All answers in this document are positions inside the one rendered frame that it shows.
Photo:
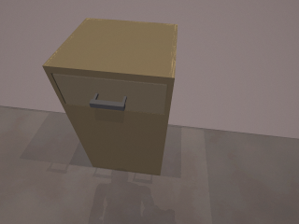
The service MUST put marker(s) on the handle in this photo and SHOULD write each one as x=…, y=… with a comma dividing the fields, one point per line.
x=103, y=104

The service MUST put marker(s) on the cabinet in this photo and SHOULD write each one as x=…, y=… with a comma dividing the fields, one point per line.
x=142, y=51

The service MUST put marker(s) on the drawer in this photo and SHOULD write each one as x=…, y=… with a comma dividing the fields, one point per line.
x=141, y=96

